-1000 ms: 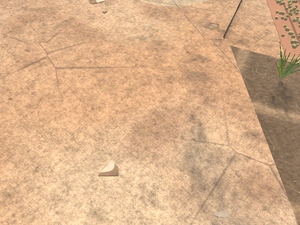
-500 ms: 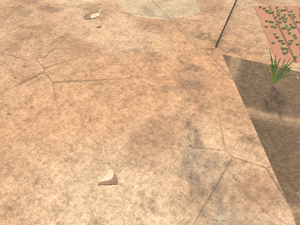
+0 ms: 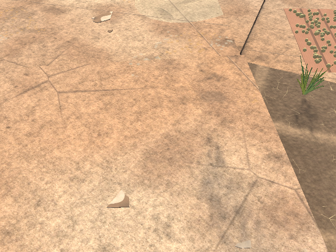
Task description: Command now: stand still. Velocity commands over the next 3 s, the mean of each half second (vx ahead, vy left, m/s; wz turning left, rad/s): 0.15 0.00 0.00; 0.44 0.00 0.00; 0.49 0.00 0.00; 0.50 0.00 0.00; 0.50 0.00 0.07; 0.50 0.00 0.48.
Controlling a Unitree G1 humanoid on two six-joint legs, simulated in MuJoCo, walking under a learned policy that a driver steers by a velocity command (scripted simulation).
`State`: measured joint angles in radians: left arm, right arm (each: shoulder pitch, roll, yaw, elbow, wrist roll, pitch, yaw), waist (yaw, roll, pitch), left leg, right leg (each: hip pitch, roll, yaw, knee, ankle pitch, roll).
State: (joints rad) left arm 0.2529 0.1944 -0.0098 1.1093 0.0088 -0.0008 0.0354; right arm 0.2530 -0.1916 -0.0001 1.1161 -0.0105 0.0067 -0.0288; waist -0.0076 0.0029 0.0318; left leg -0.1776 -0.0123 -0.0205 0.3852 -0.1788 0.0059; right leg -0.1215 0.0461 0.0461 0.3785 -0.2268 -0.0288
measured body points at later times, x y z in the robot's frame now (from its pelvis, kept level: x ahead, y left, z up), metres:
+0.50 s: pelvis +0.07 +0.03 -0.01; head +0.07 +0.05 +0.44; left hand +0.01 +0.27 -0.17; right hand +0.07 -0.21 -0.16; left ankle +0.04 +0.11 -0.75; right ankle -0.01 -0.10 -0.73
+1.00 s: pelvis +0.33 +0.01 -0.02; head +0.35 +0.01 +0.43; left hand +0.43 +0.26 -0.16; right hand +0.28 -0.22 -0.17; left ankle +0.15 +0.12 -0.64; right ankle +0.39 -0.04 -0.74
